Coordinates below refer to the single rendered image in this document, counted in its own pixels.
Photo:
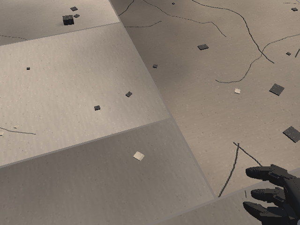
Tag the robot right hand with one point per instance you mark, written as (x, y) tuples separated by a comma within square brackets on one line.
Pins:
[(287, 199)]

